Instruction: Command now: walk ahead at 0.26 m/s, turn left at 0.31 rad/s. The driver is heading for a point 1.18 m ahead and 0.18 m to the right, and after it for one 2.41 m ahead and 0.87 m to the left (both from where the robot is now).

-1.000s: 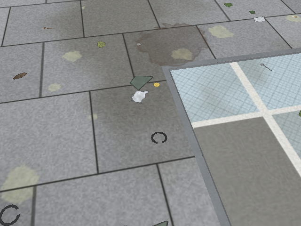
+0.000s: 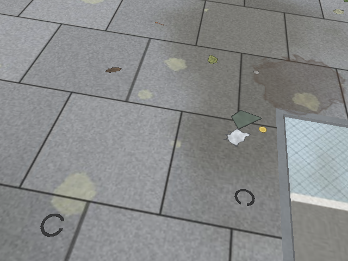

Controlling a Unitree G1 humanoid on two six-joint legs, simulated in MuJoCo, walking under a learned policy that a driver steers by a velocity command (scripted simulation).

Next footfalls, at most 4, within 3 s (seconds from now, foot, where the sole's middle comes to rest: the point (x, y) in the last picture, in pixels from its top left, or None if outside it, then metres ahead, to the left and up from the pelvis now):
0.20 right None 0.13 -0.15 -0.79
0.50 left None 0.13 0.11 -0.79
1.36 left None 0.49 0.12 -0.79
1.94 right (201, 197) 0.77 -0.16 -0.79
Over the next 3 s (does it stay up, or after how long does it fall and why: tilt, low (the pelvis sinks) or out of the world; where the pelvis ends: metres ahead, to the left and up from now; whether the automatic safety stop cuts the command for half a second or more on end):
stays up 1.21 -0.23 -0.03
